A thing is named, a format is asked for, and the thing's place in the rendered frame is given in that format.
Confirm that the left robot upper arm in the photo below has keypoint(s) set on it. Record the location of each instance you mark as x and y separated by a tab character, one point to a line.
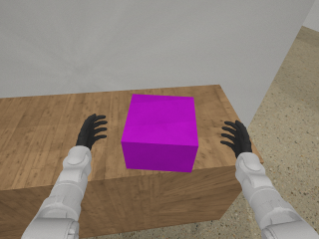
53	228

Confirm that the right robot forearm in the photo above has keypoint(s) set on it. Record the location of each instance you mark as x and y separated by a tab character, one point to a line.
267	204

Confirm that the right robot upper arm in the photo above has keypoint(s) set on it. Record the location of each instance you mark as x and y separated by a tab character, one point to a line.
288	230

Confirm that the carton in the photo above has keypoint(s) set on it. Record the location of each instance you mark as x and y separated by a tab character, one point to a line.
160	133

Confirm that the robot left hand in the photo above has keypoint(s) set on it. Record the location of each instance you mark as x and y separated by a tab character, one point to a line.
86	136

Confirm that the pedestal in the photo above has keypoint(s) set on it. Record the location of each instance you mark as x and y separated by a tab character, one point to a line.
37	133

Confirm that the robot right hand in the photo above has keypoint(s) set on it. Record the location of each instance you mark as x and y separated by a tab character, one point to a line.
241	139

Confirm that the left robot forearm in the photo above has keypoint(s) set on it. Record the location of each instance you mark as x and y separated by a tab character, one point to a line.
68	192

